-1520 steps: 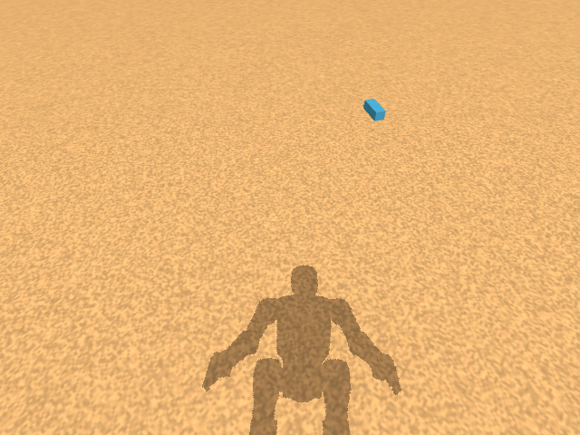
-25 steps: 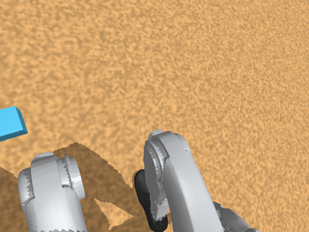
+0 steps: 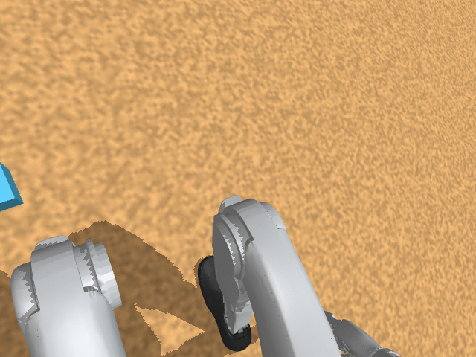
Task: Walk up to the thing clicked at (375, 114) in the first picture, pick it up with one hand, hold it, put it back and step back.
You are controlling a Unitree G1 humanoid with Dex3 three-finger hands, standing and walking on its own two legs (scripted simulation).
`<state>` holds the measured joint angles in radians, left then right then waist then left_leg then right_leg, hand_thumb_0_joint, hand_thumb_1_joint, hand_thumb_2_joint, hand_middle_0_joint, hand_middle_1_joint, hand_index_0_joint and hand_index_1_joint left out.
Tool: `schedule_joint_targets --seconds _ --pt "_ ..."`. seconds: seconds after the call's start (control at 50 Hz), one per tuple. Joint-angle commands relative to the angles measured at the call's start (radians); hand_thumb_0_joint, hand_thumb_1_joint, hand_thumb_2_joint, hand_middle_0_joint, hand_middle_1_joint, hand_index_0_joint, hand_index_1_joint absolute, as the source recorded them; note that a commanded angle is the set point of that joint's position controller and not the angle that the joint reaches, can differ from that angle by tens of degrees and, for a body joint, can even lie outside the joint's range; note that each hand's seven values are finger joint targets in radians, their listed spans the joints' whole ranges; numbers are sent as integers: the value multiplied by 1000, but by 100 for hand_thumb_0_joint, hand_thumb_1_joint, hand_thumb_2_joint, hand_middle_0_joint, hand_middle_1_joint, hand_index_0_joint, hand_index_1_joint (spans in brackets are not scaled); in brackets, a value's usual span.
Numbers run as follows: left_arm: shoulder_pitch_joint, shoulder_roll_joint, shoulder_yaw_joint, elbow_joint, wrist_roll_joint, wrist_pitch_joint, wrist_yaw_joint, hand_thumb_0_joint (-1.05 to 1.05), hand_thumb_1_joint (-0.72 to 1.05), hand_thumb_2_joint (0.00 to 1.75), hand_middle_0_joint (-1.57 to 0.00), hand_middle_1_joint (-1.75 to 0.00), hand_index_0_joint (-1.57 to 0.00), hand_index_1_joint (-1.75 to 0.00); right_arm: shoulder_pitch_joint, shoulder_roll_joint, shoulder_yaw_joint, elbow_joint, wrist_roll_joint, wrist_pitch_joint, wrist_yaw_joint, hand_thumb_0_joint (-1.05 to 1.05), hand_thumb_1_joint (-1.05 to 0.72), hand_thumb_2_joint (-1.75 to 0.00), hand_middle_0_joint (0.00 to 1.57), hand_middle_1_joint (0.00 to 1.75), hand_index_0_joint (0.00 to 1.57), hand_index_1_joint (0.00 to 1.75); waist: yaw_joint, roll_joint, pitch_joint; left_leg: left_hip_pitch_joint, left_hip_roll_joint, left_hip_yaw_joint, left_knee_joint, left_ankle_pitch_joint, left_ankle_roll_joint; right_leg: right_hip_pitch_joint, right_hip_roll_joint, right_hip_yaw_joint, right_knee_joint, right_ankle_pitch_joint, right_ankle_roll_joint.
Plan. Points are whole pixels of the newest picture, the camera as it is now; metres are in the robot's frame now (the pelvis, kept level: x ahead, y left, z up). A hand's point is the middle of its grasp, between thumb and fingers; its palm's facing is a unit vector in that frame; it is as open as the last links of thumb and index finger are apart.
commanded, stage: open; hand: left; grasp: from above
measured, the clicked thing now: out of the picture +0.40 +0.35 -0.26
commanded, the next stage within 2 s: withdraw in 0.78 s
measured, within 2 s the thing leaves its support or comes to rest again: neither
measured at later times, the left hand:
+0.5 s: hand out of the picture +0.39 +0.35 -0.23, palm faces -0.39 -0.19 -0.90, open 13.2 cm
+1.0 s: hand out of the picture +0.39 +0.33 -0.23, palm faces -0.38 -0.16 -0.91, open 13.9 cm
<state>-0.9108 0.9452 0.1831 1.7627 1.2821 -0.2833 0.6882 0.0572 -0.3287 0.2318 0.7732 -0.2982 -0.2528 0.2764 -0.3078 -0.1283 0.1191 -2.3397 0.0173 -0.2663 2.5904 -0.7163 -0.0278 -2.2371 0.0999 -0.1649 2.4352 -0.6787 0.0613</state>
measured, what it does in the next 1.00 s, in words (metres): stands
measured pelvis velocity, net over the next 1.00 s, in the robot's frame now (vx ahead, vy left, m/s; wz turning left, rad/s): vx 0.00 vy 0.00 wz -0.02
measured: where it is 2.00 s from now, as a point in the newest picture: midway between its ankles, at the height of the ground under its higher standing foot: (173, 345)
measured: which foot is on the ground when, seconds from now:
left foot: down 0.00-1.00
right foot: down 0.00-1.00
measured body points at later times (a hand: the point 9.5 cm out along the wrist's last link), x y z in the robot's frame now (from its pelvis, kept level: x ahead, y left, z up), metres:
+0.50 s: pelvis +0.00 +0.00 +0.00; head +0.25 +0.13 +0.35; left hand +0.41 +0.35 -0.18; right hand +0.09 -0.25 -0.06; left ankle +0.07 +0.13 -0.26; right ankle +0.11 -0.12 -0.26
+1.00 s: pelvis +0.00 +0.00 +0.01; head +0.24 +0.14 +0.36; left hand +0.41 +0.34 -0.18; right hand +0.08 -0.26 -0.06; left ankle +0.07 +0.13 -0.26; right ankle +0.11 -0.12 -0.26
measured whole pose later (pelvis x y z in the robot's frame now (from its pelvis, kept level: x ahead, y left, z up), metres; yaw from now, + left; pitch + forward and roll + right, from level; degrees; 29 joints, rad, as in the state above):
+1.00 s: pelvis +0.00 +0.00 +0.01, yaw -1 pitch +25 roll -13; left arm -0.88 0.93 0.16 1.71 1.31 -0.30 0.75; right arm 0.03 -0.33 0.25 0.77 -0.30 -0.26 0.28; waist -0.31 -0.14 0.12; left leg -2.33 0.02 -0.28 2.58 -0.72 -0.03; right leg -2.22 0.10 -0.18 2.41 -0.67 0.06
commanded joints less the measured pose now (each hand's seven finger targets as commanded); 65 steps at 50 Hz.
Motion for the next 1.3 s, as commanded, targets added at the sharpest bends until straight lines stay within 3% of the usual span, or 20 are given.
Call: schedule_joint_targets --seconds 0.0,0.02,0.04,0.14,0.28,0.3,0.32,0.34,0.36,0.4,0.48,0.62,0.84,0.94,1.02,1.06,1.08,1.12,1.2,1.28 --pt "-214 230 0 -114 -22 -5 42 0 -4 64 -48 -62 -48 -62 137 -319 -87 -1 2 -10 -11 0 -88 -89 20 30 20 30 -21 453 -596 451 25 116 -282 169 34 312 21 -118 -216 207 -81" --pt "-235 190 -50 -105 -14 -4 35 0 -9 65 -46 -64 -46 -63 130 -311 -83 -13 9 -17 -7 0 -89 -90 20 30 20 30 -33 471 -563 445 24 120 -272 147 33 286 18 -113 -209 195 -81" --pt "-232 223 -17 -125 -26 -9 44 0 -11 66 -44 -65 -44 -65 125 -324 -88 -7 5 -16 -9 0 -88 -90 20 30 20 30 -27 439 -583 446 28 107 -284 140 34 298 20 -121 -220 184 -79" --pt "-216 234 -15 -127 -8 1 69 0 -21 74 -36 -71 -36 -71 127 -322 -82 -2 6 -24 -2 0 -88 -90 20 30 20 30 -19 466 -606 461 27 119 -273 178 32 320 23 -114 -215 226 -79" --pt "-215 204 -32 -119 -26 41 78 0 -34 83 -25 -81 -24 -81 123 -324 -81 9 15 -41 14 0 -88 -90 20 30 20 30 -18 494 -586 480 30 112 -285 192 26 300 23 -115 -211 235 -81" --pt "-218 247 7 -137 -27 43 82 0 -37 86 -23 -82 -22 -83 125 -334 -81 -11 11 -45 16 0 -88 -90 20 30 20 30 -17 490 -610 490 30 111 -285 209 27 318 24 -120 -214 252 -80" --pt "-192 201 -28 -115 -29 51 75 0 -38 87 -22 -84 -21 -84 122 -322 -80 2 19 -43 17 0 -88 -90 20 30 20 30 -6 502 -610 483 29 119 -285 207 27 321 27 -111 -217 247 -82" --pt "-218 253 10 -123 -34 52 76 0 -39 87 -21 -85 -20 -85 126 -336 -84 -11 14 -50 20 0 -88 -90 20 30 20 30 -24 472 -599 472 31 109 -277 198 29 314 20 -119 -207 246 -78" --pt "-212 200 -28 -140 -34 54 67 0 -40 89 -20 -85 -19 -86 123 -328 -86 2 19 -51 21 0 -88 -90 20 30 20 30 -14 503 -601 485 27 111 -294 201 23 313 17 -114 -208 236 -83" --pt "-208 258 19 -120 -36 59 56 0 -42 91 -18 -88 -17 -89 146 -341 -89 -2 16 -53 25 0 -88 -90 20 30 20 30 -25 515 -612 509 30 106 -288 230 23 318 17 -119 -196 266 -81" --pt "-199 253 31 -116 -62 54 28 0 -49 95 -12 -93 -12 -94 149 -331 -91 1 22 -51 19 0 -89 -90 20 30 20 30 -24 471 -599 453 28 118 -274 207 34 351 18 -107 -227 249 -79" --pt "-188 232 -7 -134 -74 -1 -30 0 -53 101 -8 -100 -7 -100 159 -318 -78 -9 25 -24 3 0 -88 -90 20 30 20 30 -33 443 -602 443 28 113 -269 191 41 369 19 -105 -245 239 -76" --pt "-188 229 -18 -145 9 -43 54 0 -49 101 -7 -101 -7 -101 129 -325 -70 -14 3 -1 -6 0 -87 -89 20 30 20 30 -27 481 -596 498 31 111 -283 209 26 325 28 -129 -218 248 -81" --pt "-182 233 -19 -148 13 6 112 0 -47 95 -7 -100 -9 -98 116 -322 -72 -1 -1 -7 0 0 -89 -89 20 30 20 30 -9 497 -584 462 27 124 -291 178 30 306 30 -114 -235 219 -82" --pt "-231 292 45 -329 -10 44 106 0 -48 96 -7 -99 -8 -98 117 -322 -102 -5 14 -17 9 0 -89 -90 20 30 20 30 33 598 -727 561 29 121 -312 225 19 322 21 -111 -218 251 -87" --pt "-209 286 65 -389 -27 67 83 0 -49 96 -7 -99 -8 -98 126 -314 -121 -12 29 -23 21 0 -89 -90 20 30 20 30 48 644 -772 598 28 127 -314 254 13 315 15 -104 -196 280 -91" --pt "-189 281 85 -453 -41 79 73 0 -50 97 -7 -99 -8 -98 126 -308 -136 -15 38 -18 23 0 -89 -90 20 30 20 30 78 677 -841 642 27 132 -330 277 8 332 12 -97 -202 295 -94" --pt "-128 217 75 -492 -79 110 30 0 -50 97 -7 -98 -8 -97 132 -287 -167 -13 61 -8 28 0 -89 -90 20 30 20 30 106 695 -858 634 22 145 -354 272 7 309 5 -85 -211 286 -98" --pt "-113 93 -23 -650 -134 176 -108 0 -51 98 -7 -99 -8 -99 156 -266 -235 -13 125 32 23 0 -89 -90 20 30 20 30 141 673 -897 607 12 177 -418 225 20 290 2 -40 -288 243 -106" --pt "-67 -39 -122 -685 -185 224 -267 0 -50 99 -8 -99 -8 -99 222 -243 -277 -22 177 88 4 0 -90 -90 20 30 20 30 120 447 -824 542 9 186 -460 198 47 346 2 -5 -381 233 -96"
